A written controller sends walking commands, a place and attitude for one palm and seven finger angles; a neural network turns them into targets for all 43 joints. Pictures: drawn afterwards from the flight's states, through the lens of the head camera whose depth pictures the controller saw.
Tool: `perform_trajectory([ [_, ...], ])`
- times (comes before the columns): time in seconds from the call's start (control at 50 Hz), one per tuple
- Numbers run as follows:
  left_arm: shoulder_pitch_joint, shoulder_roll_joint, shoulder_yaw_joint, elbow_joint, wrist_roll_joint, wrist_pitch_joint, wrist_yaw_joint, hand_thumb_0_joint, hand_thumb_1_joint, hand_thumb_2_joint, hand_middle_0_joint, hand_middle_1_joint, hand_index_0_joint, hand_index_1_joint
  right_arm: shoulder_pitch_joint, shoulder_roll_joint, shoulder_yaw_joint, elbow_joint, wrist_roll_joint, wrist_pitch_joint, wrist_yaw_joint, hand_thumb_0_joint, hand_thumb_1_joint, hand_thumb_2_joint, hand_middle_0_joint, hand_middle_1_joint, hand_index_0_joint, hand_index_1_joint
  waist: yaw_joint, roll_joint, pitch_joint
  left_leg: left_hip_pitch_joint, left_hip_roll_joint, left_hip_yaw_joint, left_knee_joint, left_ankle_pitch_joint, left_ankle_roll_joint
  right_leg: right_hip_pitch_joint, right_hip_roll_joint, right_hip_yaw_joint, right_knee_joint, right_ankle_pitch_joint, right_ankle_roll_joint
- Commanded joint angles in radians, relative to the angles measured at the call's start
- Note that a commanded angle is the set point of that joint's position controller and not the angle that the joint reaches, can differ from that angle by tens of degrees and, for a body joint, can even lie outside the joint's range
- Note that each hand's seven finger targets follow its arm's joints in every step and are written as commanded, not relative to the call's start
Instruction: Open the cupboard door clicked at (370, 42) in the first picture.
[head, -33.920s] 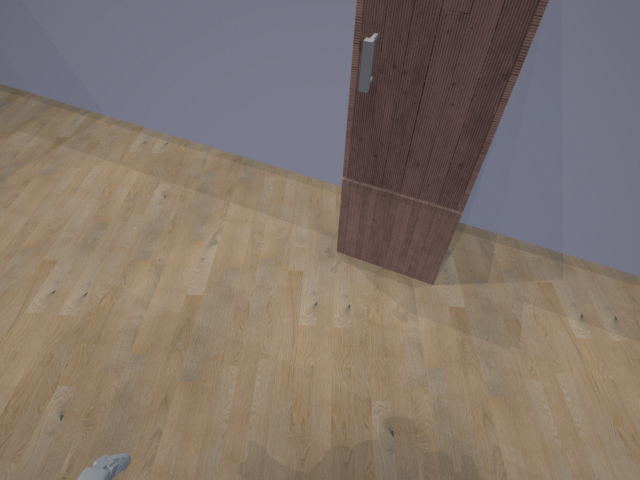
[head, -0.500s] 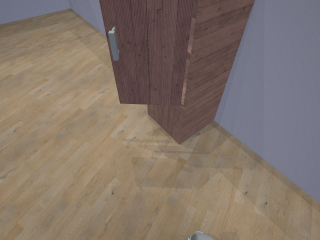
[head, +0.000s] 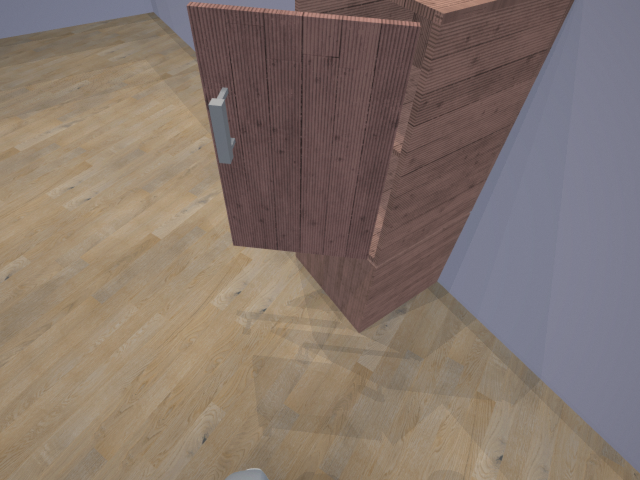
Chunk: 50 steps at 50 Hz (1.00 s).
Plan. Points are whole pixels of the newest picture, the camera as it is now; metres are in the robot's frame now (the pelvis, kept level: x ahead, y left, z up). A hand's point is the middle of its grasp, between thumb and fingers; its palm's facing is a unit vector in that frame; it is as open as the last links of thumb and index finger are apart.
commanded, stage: take the last steps up to it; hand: left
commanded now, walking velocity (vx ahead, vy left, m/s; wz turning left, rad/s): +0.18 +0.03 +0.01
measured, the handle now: (224, 126) +0.69 +0.25 +0.05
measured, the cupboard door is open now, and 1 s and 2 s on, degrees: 49 49 49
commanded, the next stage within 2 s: come to a stop and stand still in 0.08 s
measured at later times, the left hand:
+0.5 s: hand (199, 456) +0.18 +0.19 -0.18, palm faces -0.02 -0.97 -0.23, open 7.3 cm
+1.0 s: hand out of the picture +0.12 +0.21 -0.18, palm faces -0.01 -0.97 -0.25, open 7.4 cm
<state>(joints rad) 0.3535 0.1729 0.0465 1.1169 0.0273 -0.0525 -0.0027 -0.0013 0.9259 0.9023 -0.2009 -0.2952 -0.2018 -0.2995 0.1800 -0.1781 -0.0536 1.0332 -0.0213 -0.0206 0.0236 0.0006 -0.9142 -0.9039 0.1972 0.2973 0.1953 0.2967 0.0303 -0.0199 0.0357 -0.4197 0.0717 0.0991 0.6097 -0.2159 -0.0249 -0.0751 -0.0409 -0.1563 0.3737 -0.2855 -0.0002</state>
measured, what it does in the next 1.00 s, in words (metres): steps on the spot: left foot, then right foot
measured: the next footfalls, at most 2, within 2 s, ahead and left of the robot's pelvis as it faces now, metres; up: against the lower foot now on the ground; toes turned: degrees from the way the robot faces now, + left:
left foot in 0.04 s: +0.14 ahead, +0.12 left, +0.00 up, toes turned +6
right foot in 0.38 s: +0.18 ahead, -0.12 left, +0.00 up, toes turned -4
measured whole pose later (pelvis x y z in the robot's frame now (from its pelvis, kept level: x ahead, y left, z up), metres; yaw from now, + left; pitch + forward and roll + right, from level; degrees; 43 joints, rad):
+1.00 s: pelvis +0.08 +0.02 -0.01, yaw -1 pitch -1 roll +0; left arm 0.24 0.17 0.00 1.04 0.02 0.01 0.05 0.01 0.90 0.90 -0.20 -0.30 -0.20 -0.30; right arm 0.20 -0.18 -0.03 1.00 -0.01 0.00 -0.02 0.00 -0.92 -0.90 0.20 0.30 0.20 0.30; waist -0.01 0.03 0.05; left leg -0.26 0.02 0.11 0.54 -0.27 0.03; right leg -0.22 -0.01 -0.01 0.53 -0.30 0.01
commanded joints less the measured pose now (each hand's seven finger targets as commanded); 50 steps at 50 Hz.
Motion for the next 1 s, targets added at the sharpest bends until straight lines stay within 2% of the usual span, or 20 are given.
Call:
perform_trajectory([
  [0.0, -0.004, 0.103, 0.017, -0.049, -0.012, -0.012, -0.002, 0.000, 0.900, 0.900, -0.200, -0.300, -0.200, -0.300, 0.184, -0.110, -0.012, 0.006, -0.009, -0.043, -0.014, 0.000, -0.900, -0.900, 0.200, 0.300, 0.200, 0.300, -0.097, 0.069, -0.046, 0.401, 0.027, -0.065, -0.173, 0.062, 0.052, -0.261, -0.139, 0.072, 0.172, 0.130, -0.064],
  [0.02, 0.017, 0.055, 0.007, -0.070, -0.017, -0.011, -0.004, 0.000, 0.900, 0.900, -0.200, -0.300, -0.200, -0.300, 0.287, -0.210, -0.034, 0.022, -0.020, -0.045, -0.028, 0.000, -0.900, -0.900, 0.200, 0.300, 0.200, 0.300, -0.125, 0.266, -0.112, 0.537, 0.246, -0.352, -0.240, 0.070, 0.156, -0.430, -0.026, -0.015, 0.423, -0.125, -0.017],
  [0.04, -0.028, 0.055, 0.000, -0.101, -0.014, -0.013, -0.001, 0.000, 0.900, 0.900, -0.200, -0.300, -0.200, -0.300, 0.348, -0.237, -0.036, 0.026, -0.015, -0.033, -0.041, 0.000, -0.900, -0.900, 0.200, 0.300, 0.200, 0.300, -0.146, 0.268, -0.137, 0.559, 0.353, -0.491, -0.317, 0.140, 0.249, -0.512, 0.018, 0.035, 0.664, -0.318, -0.015],
  [0.06, -0.076, 0.061, 0.000, -0.122, -0.010, -0.010, 0.000, 0.000, 0.900, 0.900, -0.200, -0.300, -0.200, -0.300, 0.317, -0.232, -0.032, 0.013, -0.010, -0.027, -0.047, 0.000, -0.900, -0.900, 0.200, 0.300, 0.200, 0.300, -0.131, 0.163, -0.054, 0.466, 0.363, -0.467, -0.317, 0.155, 0.274, -0.549, -0.026, 0.095, 0.766, -0.290, -0.024],
  [0.12, -0.051, 0.044, 0.005, -0.084, -0.003, 0.014, -0.004, 0.000, 0.900, 0.900, -0.200, -0.300, -0.200, -0.300, 0.147, -0.119, 0.005, -0.027, -0.005, -0.040, -0.052, 0.000, -0.900, -0.900, 0.200, 0.300, 0.200, 0.300, -0.051, 0.178, 0.015, 0.220, 0.262, -0.291, -0.390, 0.079, 0.206, -0.483, -0.082, 0.145, 0.780, -0.132, -0.011],
  [0.26, -0.011, 0.007, -0.015, -0.061, -0.012, 0.049, 0.015, 0.000, 0.900, 0.900, -0.200, -0.300, -0.200, -0.300, 0.071, -0.100, 0.018, -0.021, -0.003, -0.031, -0.069, 0.000, -0.900, -0.900, 0.200, 0.300, 0.200, 0.300, -0.004, 0.071, -0.049, 0.147, 0.194, -0.110, -0.294, 0.473, 0.170, -0.187, -0.034, 0.099, 0.341, 0.000, 0.023],
  [0.32, 0.005, 0.065, 0.000, -0.062, -0.009, 0.057, 0.019, 0.000, 0.900, 0.900, -0.200, -0.300, -0.200, -0.300, 0.046, -0.109, 0.007, -0.010, 0.007, -0.003, -0.068, 0.000, -0.900, -0.900, 0.200, 0.300, 0.200, 0.300, 0.016, 0.093, -0.051, 0.127, 0.150, -0.103, -0.217, 0.272, 0.116, -0.097, -0.030, 0.122, 0.139, 0.152, 0.020],
  [0.4, -0.093, 0.183, 0.006, -0.106, -0.006, 0.057, 0.022, 0.000, 0.900, 0.900, -0.200, -0.300, -0.200, -0.300, 0.141, -0.052, 0.005, 0.011, 0.019, 0.030, -0.048, 0.000, -0.900, -0.900, 0.200, 0.300, 0.200, 0.300, -0.046, -0.049, -0.001, 0.152, -0.030, -0.027, -0.108, -0.075, 0.016, -0.211, -0.228, 0.295, 0.042, 0.404, -0.102],
  [0.44, -0.110, 0.175, 0.010, -0.110, -0.012, 0.049, 0.031, 0.000, 0.900, 0.900, -0.200, -0.300, -0.200, -0.300, 0.160, -0.060, 0.000, 0.021, 0.015, 0.042, -0.051, 0.000, -0.900, -0.900, 0.200, 0.300, 0.200, 0.300, -0.046, -0.168, -0.091, 0.197, -0.030, -0.018, -0.038, -0.024, 0.010, -0.151, -0.220, 0.296, 0.029, 0.490, -0.109],
  [0.52, -0.118, 0.186, 0.026, -0.118, -0.011, 0.054, 0.045, 0.000, 0.900, 0.900, -0.200, -0.300, -0.200, -0.300, 0.144, -0.068, -0.005, 0.006, 0.015, 0.050, -0.052, 0.000, -0.900, -0.900, 0.200, 0.300, 0.200, 0.300, -0.018, -0.181, -0.108, 0.102, -0.047, -0.035, 0.051, -0.211, -0.006, -0.026, -0.284, 0.318, 0.045, 0.767, -0.175],
  [0.6, -0.171, 0.171, 0.031, -0.136, -0.015, 0.067, 0.043, 0.000, 0.900, 0.900, -0.200, -0.300, -0.200, -0.300, 0.170, -0.071, -0.003, 0.008, 0.013, 0.047, -0.051, 0.000, -0.900, -0.900, 0.200, 0.300, 0.200, 0.300, -0.040, -0.057, -0.108, 0.222, 0.008, -0.080, -0.166, 0.108, 0.009, -0.110, -0.206, 0.237, 0.132, 0.548, -0.107],
  [0.64, -0.175, 0.099, 0.017, -0.162, -0.021, 0.078, 0.034, 0.000, 0.900, 0.900, -0.200, -0.300, -0.200, -0.300, 0.129, -0.149, -0.012, -0.021, -0.003, 0.038, -0.058, 0.000, -0.900, -0.900, 0.200, 0.300, 0.200, 0.300, -0.021, 0.177, -0.090, 0.195, 0.196, -0.248, -0.265, 0.395, 0.116, -0.178, -0.033, 0.089, 0.261, 0.099, 0.002],
  [0.68, -0.193, 0.089, 0.016, -0.157, -0.014, 0.097, 0.035, 0.000, 0.900, 0.900, -0.200, -0.300, -0.200, -0.300, 0.092, -0.131, -0.007, -0.027, -0.006, 0.030, -0.067, 0.000, -0.900, -0.900, 0.200, 0.300, 0.200, 0.300, -0.026, 0.223, -0.008, 0.134, 0.217, -0.265, -0.331, 0.364, 0.184, -0.235, 0.008, 0.141, 0.443, -0.203, 0.000],
  [0.76, -0.164, 0.070, 0.007, -0.135, -0.013, 0.088, 0.026, 0.000, 0.900, 0.900, -0.200, -0.300, -0.200, -0.300, 0.073, -0.122, 0.002, -0.030, -0.009, 0.019, -0.073, 0.000, -0.900, -0.900, 0.200, 0.300, 0.200, 0.300, -0.013, 0.140, -0.015, 0.228, 0.185, -0.202, -0.265, 0.475, 0.192, -0.247, 0.000, 0.155, 0.368, -0.177, -0.007],
  [0.82, -0.109, 0.088, 0.003, -0.115, -0.018, 0.065, 0.027, 0.000, 0.900, 0.900, -0.200, -0.300, -0.200, -0.300, 0.087, -0.138, -0.003, -0.014, 0.009, 0.012, -0.069, 0.000, -0.900, -0.900, 0.200, 0.300, 0.200, 0.300, -0.006, 0.101, -0.108, 0.306, 0.123, -0.165, -0.185, 0.453, 0.123, -0.103, -0.004, 0.157, 0.055, 0.110, -0.001],
  [0.86, -0.113, 0.131, 0.001, -0.101, -0.015, 0.048, 0.035, 0.000, 0.900, 0.900, -0.200, -0.300, -0.200, -0.300, 0.095, -0.089, 0.001, -0.012, 0.020, 0.012, -0.061, 0.000, -0.900, -0.900, 0.200, 0.300, 0.200, 0.300, -0.036, -0.020, -0.085, 0.240, 0.038, -0.105, -0.168, 0.208, 0.046, -0.065, -0.110, 0.281, 0.003, 0.361, -0.046],
  [0.88, -0.136, 0.142, -0.004, -0.105, -0.018, 0.047, 0.032, 0.000, 0.900, 0.900, -0.200, -0.300, -0.200, -0.300, 0.103, -0.084, 0.004, -0.008, 0.020, 0.016, -0.055, 0.000, -0.900, -0.900, 0.200, 0.300, 0.200, 0.300, -0.053, -0.018, -0.061, 0.254, 0.021, -0.094, -0.203, 0.088, 0.029, -0.121, -0.148, 0.287, -0.008, 0.285, -0.062],
  [0.9, -0.048, 0.135, -0.021, -0.115, 0.000, 0.045, 0.080, 0.000, 0.900, 0.900, -0.200, -0.300, -0.200, -0.300, 0.019, -0.121, 0.005, -0.100, 0.022, 0.000, -0.051, 0.000, -0.900, -0.900, 0.200, 0.300, 0.200, 0.300, -0.027, 0.104, -0.005, 0.270, 0.046, -0.079, -0.050, 0.301, 0.024, -0.203, -0.121, 0.311, 0.080, 0.569, -0.032],
  [0.92, -0.091, 0.166, -0.012, -0.147, -0.006, 0.033, 0.074, 0.000, 0.900, 0.900, -0.200, -0.300, -0.200, -0.300, 0.105, -0.103, 0.007, -0.087, 0.012, 0.005, -0.042, 0.000, -0.900, -0.900, 0.200, 0.300, 0.200, 0.300, -0.066, 0.114, -0.139, 0.255, 0.055, -0.106, -0.086, 0.224, 0.042, -0.115, -0.093, 0.245, 0.139, 0.300, -0.055],
  [0.98, -0.070, 0.119, -0.025, -0.146, -0.011, 0.030, 0.057, 0.000, 0.900, 0.900, -0.200, -0.300, -0.200, -0.300, 0.080, -0.116, 0.019, -0.107, 0.003, 0.005, -0.041, 0.000, -0.900, -0.900, 0.200, 0.300, 0.200, 0.300, -0.038, 0.086, -0.090, 0.224, 0.075, -0.139, -0.145, 0.210, 0.084, -0.153, -0.027, 0.197, 0.120, 0.096, -0.046],
])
